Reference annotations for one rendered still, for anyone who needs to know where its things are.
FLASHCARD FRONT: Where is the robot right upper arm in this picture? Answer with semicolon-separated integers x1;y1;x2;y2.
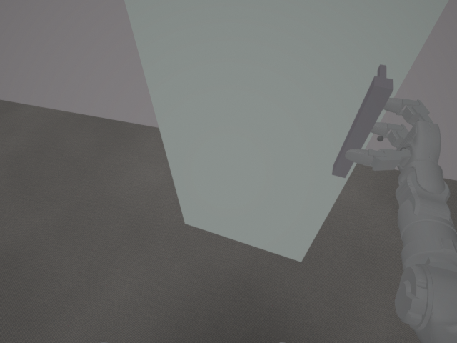
395;264;457;343

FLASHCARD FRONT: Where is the right robot hand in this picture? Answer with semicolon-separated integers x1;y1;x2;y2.
345;98;441;172

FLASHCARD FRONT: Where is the handle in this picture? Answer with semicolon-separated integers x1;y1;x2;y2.
332;64;393;178

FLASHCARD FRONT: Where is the fridge door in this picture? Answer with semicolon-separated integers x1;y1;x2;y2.
124;0;448;262

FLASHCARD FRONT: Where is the right robot forearm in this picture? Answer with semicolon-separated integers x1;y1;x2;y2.
396;161;457;272

